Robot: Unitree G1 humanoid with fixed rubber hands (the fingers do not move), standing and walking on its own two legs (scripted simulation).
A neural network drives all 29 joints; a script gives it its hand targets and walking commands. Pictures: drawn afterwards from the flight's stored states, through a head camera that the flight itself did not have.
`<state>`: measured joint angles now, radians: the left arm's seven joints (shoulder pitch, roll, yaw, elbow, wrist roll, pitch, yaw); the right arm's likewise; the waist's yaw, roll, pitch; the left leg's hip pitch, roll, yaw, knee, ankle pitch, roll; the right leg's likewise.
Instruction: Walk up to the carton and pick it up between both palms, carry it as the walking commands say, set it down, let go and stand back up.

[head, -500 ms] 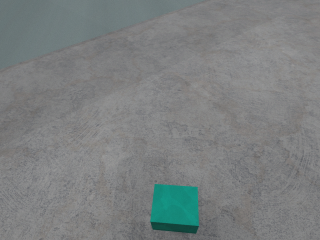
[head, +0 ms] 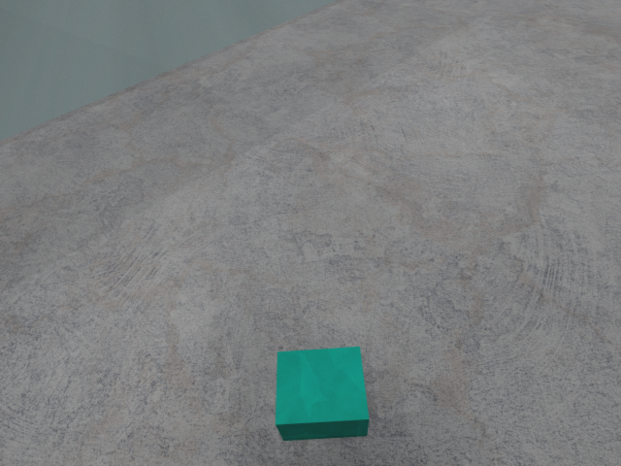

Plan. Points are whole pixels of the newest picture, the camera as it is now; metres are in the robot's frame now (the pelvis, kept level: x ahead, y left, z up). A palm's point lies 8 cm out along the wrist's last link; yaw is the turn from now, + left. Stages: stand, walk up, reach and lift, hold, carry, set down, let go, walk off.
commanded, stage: walk up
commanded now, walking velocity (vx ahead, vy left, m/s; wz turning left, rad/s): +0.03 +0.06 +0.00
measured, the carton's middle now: (321, 393) +0.46 +0.05 -0.68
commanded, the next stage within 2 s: stand in 1.74 s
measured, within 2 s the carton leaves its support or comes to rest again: neither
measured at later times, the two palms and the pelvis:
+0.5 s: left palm out of the picture -0.08 +0.28 -0.10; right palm out of the picture -0.02 -0.21 -0.12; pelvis -0.03 +0.03 +0.03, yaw +2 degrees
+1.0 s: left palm out of the picture +0.04 +0.28 -0.13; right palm out of the picture -0.02 -0.14 -0.14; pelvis +0.02 +0.07 +0.01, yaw +2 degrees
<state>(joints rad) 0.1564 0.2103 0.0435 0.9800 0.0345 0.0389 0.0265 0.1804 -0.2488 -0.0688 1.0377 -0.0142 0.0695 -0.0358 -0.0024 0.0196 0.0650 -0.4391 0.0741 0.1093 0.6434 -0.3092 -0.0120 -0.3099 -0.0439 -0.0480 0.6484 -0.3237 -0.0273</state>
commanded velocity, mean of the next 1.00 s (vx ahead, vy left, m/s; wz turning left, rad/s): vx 0.06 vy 0.05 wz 0.00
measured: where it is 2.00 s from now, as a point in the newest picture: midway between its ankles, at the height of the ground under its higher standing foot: outside the picture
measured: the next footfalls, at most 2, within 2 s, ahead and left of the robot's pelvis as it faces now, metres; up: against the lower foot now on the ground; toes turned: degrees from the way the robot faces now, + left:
left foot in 0.54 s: -0.03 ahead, +0.16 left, +0.00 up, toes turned +6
right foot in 0.94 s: +0.07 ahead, -0.06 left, +0.00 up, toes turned +9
